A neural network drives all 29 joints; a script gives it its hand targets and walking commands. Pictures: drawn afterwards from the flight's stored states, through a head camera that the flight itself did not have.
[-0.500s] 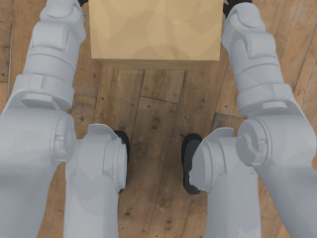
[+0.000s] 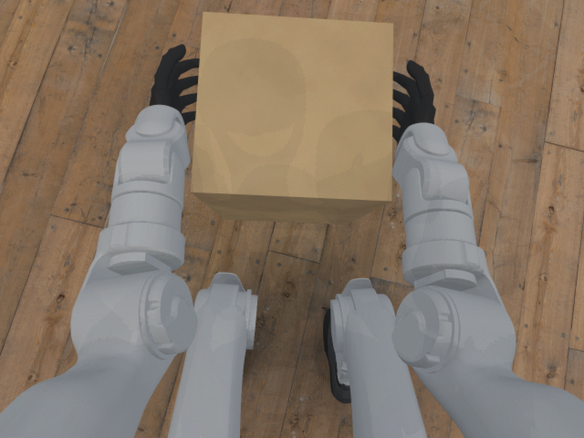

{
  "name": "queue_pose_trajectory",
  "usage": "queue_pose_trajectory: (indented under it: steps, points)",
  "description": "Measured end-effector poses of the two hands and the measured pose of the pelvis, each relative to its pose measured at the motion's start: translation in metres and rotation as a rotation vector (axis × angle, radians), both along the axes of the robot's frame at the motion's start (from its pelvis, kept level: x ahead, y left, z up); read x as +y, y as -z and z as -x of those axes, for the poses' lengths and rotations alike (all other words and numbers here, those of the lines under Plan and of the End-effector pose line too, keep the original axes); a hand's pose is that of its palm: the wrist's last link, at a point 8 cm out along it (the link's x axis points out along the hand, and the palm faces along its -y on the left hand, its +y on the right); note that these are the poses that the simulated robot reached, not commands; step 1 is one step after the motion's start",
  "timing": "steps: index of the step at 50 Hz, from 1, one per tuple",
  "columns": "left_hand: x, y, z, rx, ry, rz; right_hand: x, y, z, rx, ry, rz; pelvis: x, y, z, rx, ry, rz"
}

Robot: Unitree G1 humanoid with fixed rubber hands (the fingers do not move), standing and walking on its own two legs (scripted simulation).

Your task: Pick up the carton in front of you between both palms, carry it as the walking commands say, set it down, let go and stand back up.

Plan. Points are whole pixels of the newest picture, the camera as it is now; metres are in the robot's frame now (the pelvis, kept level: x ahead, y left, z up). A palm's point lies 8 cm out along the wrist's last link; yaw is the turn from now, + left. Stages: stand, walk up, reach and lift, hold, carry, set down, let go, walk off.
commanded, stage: reach and lift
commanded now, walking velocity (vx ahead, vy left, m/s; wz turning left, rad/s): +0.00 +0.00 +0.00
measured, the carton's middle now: (291, 143) +0.51 +0.02 -0.13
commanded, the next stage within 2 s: none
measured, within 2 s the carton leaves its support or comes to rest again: neither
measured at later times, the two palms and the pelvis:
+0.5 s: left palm (110, 79) +0.46 +0.17 +0.10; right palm (496, 98) +0.47 -0.13 +0.10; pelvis +0.05 +0.00 +0.13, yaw +1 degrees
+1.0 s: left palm out of the picture +0.41 +0.16 +0.25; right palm out of the picture +0.42 -0.14 +0.25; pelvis +0.10 +0.00 +0.26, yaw +2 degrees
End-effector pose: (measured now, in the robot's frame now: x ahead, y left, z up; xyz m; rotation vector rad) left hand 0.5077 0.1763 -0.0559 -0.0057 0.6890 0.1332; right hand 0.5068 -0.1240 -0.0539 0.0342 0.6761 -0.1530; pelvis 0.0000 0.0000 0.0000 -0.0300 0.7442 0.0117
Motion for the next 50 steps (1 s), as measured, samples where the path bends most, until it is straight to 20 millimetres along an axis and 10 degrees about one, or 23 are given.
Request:
queue_pose_trajectory:
  steps: [50]
  points:
    - [-0.013,-0.307,0.096,0.002,-0.044,0.021,-0.013,-0.309,0.085,0.003,-0.036,0.000,-0.004,-0.264,-0.095,-0.519,-0.015,-0.038]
